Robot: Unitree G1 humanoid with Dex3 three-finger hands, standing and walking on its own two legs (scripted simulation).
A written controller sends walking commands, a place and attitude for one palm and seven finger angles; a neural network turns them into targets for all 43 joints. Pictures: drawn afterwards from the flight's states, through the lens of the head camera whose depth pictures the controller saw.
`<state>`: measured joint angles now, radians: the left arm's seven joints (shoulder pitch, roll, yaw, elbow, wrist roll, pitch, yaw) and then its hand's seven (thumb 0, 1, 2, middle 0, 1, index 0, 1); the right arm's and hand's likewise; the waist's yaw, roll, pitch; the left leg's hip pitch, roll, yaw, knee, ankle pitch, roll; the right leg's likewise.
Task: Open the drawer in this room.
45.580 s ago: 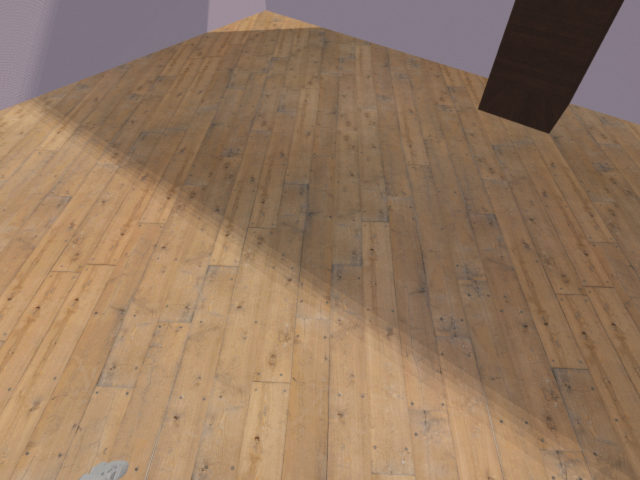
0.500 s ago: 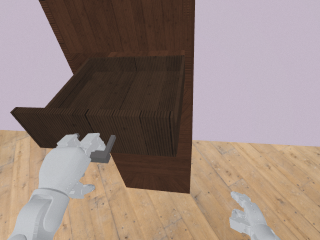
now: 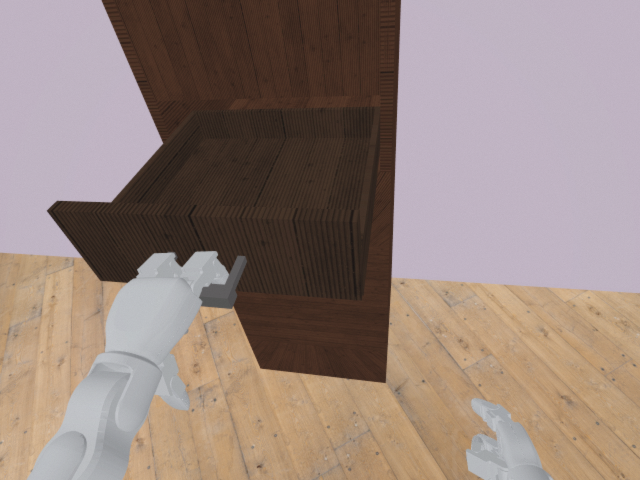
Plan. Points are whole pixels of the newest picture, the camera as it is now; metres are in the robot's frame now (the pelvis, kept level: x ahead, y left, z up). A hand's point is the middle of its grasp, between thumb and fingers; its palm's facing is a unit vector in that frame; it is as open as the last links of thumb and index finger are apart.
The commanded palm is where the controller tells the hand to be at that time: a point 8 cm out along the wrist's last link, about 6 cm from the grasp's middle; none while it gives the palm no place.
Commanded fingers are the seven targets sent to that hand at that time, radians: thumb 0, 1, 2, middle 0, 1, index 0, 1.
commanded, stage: lift the hand off the handle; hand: left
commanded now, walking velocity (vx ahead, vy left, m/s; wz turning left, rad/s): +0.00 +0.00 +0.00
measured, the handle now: (195, 278) +0.30 +0.20 +0.14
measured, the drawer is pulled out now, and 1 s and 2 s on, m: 0.30 0.30 0.30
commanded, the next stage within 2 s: draw the hand back to the body in 1.30 s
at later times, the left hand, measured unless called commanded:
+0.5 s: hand (172, 286) +0.26 +0.20 +0.17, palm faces +0.15 -0.10 -0.98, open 13.7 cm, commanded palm +0.22 +0.20 +0.24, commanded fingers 0.00 -0.50 0.30 -0.30 -1.20 -0.30 -1.20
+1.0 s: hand (141, 213) +0.28 +0.21 +0.26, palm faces +0.29 -0.05 -0.96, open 13.7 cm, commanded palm +0.22 +0.21 +0.31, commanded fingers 0.00 -0.50 0.30 -0.30 -1.20 -0.30 -1.20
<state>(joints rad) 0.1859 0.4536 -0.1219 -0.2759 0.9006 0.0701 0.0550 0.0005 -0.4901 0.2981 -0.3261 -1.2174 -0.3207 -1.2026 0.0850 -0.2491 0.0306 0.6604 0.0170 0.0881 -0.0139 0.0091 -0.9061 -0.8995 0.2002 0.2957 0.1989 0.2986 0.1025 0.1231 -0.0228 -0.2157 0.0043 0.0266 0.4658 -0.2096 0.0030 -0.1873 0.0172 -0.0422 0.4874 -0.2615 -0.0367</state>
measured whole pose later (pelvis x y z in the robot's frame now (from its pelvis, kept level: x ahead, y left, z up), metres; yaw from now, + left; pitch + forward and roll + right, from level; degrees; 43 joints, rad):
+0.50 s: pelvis +0.00 +0.01 +0.00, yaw +0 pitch -4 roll +0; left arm 0.03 0.51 -0.14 -0.37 0.85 0.17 -0.10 0.00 -0.49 0.30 -0.36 -1.22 -0.34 -1.21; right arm 0.03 -0.25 0.05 0.65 0.03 0.11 0.03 0.01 -0.91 -0.90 0.20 0.30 0.20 0.30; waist 0.12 0.14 -0.02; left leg -0.15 -0.01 0.03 0.40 -0.18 0.02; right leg -0.13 0.00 -0.04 0.43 -0.24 -0.02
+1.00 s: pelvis -0.01 +0.00 +0.00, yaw +1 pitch -3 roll +1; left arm -0.22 0.61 -0.02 -0.34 0.74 0.22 -0.21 0.00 -0.49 0.30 -0.36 -1.22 -0.35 -1.22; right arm 0.02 -0.28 0.07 0.65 0.06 0.10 0.03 0.01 -0.91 -0.90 0.20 0.30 0.20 0.30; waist 0.12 0.15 -0.03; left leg -0.19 -0.01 0.02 0.42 -0.18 0.01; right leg -0.16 0.01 -0.05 0.46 -0.24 -0.03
